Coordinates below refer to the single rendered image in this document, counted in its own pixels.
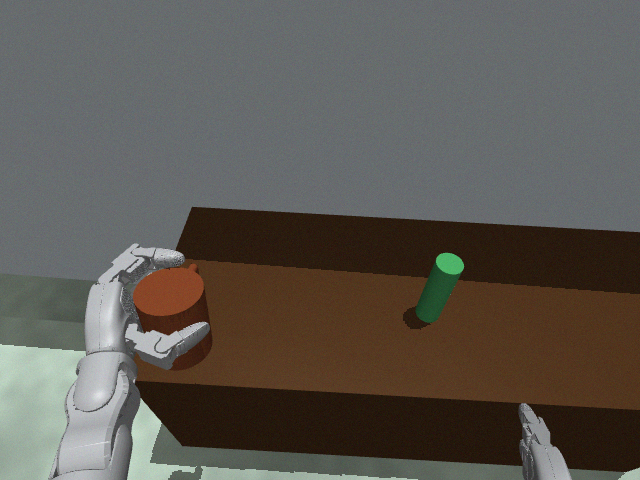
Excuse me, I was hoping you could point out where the right robot hand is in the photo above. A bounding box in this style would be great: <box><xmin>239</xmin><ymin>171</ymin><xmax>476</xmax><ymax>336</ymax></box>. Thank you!
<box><xmin>519</xmin><ymin>403</ymin><xmax>572</xmax><ymax>480</ymax></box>

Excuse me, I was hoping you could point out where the left robot hand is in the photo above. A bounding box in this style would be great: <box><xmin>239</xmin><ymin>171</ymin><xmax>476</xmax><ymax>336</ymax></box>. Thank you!
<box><xmin>84</xmin><ymin>243</ymin><xmax>210</xmax><ymax>370</ymax></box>

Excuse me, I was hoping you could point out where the left robot arm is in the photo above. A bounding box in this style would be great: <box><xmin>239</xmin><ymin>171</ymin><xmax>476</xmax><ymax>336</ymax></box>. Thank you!
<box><xmin>48</xmin><ymin>350</ymin><xmax>141</xmax><ymax>480</ymax></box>

